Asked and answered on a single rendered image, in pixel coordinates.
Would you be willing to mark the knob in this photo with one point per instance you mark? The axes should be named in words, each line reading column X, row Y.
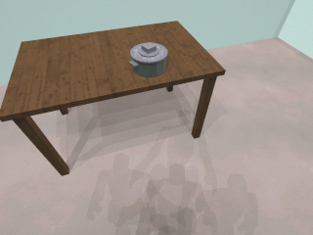
column 148, row 47

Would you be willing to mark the table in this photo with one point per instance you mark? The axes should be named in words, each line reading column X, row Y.
column 58, row 73

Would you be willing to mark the pot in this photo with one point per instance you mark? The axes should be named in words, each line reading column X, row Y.
column 149, row 70

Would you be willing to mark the lid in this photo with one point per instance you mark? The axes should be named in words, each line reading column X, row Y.
column 141, row 56

